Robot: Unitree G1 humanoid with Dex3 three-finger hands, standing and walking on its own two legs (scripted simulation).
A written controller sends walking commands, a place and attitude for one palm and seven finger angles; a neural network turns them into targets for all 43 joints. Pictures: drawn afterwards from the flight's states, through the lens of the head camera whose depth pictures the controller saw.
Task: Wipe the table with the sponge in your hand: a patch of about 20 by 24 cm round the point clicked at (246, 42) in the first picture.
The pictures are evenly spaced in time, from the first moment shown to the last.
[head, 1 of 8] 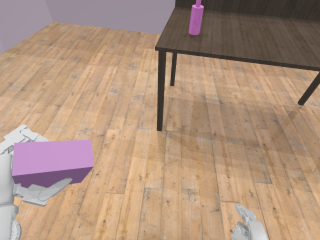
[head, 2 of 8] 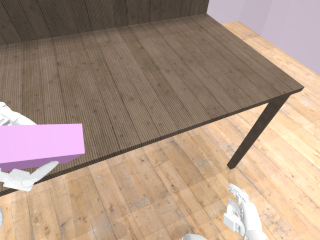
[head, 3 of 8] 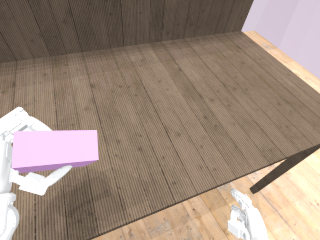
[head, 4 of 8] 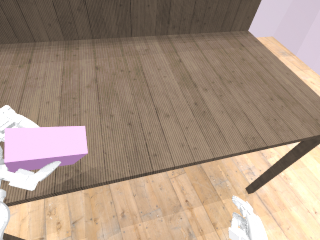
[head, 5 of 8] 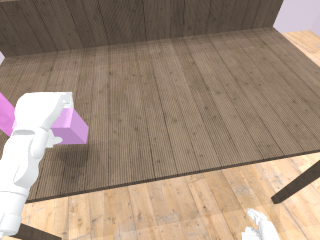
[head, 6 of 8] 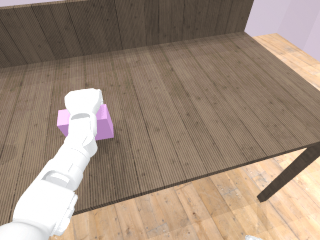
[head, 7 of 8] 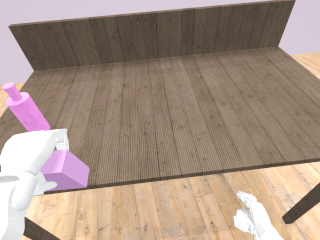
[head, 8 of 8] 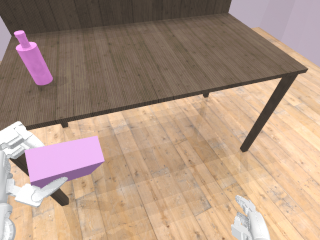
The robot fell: no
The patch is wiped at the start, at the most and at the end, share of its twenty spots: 0.00 0.95 0.95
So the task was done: yes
